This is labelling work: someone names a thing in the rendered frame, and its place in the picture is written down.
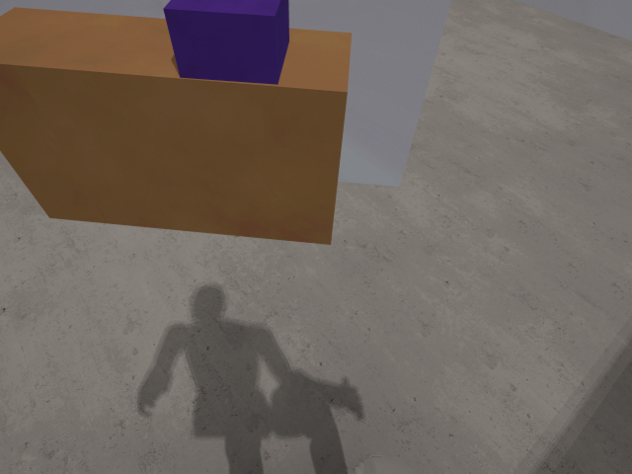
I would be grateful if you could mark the carton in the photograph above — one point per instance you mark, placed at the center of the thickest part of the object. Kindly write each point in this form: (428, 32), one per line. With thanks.
(229, 40)

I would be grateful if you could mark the pedestal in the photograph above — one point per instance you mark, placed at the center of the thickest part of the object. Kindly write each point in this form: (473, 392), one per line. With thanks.
(98, 124)

